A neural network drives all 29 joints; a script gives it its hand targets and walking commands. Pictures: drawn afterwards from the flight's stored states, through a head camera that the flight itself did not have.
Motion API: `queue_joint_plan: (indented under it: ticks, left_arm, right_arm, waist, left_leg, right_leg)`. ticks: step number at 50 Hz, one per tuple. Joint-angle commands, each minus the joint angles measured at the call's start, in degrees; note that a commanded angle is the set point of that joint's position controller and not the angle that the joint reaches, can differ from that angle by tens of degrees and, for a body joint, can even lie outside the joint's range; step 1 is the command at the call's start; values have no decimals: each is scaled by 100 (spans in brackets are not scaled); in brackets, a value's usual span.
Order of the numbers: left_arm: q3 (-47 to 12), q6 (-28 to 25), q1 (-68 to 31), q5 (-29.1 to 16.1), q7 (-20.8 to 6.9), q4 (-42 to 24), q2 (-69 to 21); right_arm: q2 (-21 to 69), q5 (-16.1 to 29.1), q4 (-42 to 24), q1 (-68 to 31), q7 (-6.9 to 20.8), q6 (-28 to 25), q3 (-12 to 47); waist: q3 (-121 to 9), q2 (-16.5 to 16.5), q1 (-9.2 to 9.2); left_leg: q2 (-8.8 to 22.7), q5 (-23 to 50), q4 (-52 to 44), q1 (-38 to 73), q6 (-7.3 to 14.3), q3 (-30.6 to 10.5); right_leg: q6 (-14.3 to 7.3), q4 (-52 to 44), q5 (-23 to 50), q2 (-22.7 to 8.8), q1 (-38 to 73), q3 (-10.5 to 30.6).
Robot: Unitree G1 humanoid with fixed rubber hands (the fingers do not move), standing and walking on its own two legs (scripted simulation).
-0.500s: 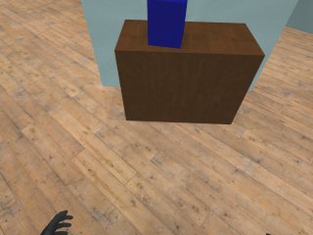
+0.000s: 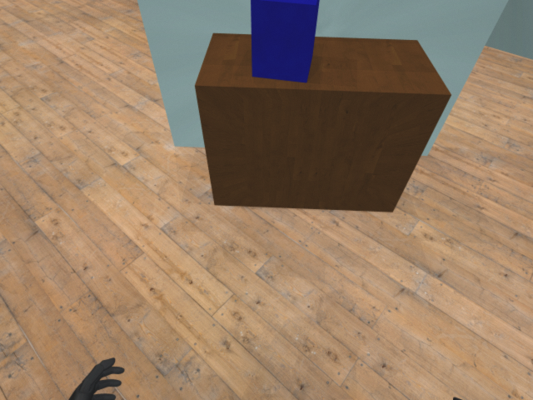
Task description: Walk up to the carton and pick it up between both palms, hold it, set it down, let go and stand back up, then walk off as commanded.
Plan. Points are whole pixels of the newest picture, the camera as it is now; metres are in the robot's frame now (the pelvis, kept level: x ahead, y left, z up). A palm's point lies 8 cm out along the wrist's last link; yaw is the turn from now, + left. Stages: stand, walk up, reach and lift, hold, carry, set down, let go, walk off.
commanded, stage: stand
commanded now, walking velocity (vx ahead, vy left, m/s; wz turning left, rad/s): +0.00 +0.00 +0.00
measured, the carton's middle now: (285, 31) +1.25 -0.04 +0.01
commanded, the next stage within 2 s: none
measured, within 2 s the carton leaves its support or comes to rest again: neither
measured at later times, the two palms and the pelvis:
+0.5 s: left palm out of the picture +0.12 +0.29 -0.09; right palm out of the picture +0.08 -0.31 -0.10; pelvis +0.00 +0.00 +0.00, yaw +0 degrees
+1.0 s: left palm out of the picture +0.12 +0.29 -0.09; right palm out of the picture +0.08 -0.31 -0.10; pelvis +0.00 +0.00 +0.00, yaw +0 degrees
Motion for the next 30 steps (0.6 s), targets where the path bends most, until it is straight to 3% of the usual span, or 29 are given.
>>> queue_joint_plan:
  ticks: [1,30]
  left_arm:
    - [257,-192,-337,-28,-5,138,1183]
    - [262,-190,-342,-34,-3,133,1191]
  right_arm:
    - [-1046,-3,35,-378,-54,-197,-167]
    - [-1071,-4,39,-367,-56,-196,-163]
  waist:
    - [-604,-318,126]
    - [-591,-311,133]
  left_leg:
    - [792,299,-705,291,203,-722]
    - [787,309,-717,286,202,-734]
  right_leg:
    - [-299,-726,152,-535,614,339]
    - [-309,-714,132,-522,605,325]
